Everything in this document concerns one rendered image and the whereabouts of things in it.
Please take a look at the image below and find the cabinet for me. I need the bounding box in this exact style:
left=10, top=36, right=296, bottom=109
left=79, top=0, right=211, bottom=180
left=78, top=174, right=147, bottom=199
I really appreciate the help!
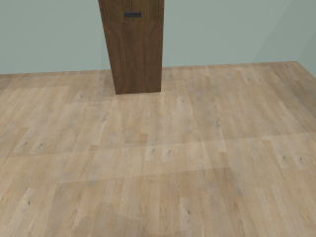
left=98, top=0, right=165, bottom=95

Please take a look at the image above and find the handle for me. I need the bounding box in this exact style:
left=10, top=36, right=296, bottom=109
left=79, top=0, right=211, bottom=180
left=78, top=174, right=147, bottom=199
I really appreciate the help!
left=123, top=10, right=141, bottom=18

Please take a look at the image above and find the drawer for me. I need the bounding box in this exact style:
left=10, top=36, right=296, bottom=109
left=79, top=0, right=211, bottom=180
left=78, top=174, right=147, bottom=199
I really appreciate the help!
left=102, top=0, right=161, bottom=23

